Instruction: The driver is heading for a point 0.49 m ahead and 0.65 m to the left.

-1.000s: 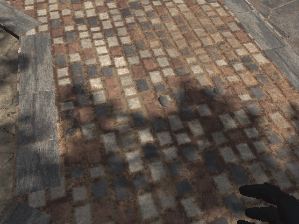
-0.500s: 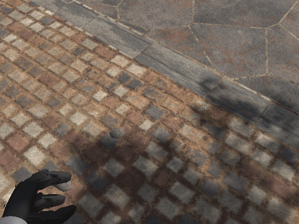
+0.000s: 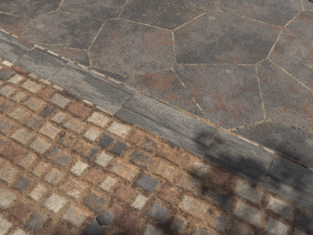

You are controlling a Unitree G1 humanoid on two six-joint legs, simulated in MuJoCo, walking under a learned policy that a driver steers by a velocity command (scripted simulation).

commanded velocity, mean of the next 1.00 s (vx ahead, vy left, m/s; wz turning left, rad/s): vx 0.04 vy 0.00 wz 0.85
